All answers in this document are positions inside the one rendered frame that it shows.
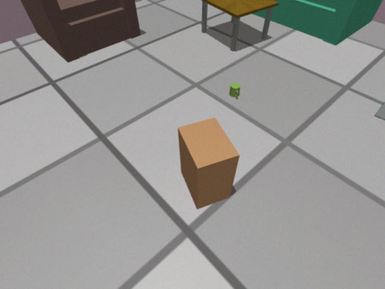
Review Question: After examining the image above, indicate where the armchair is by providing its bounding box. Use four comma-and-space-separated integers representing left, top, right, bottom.
21, 0, 141, 62

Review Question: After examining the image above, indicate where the sofa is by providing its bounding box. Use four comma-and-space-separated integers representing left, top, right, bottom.
252, 0, 382, 45

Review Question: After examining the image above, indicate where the coffee table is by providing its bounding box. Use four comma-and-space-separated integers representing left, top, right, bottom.
202, 0, 279, 51

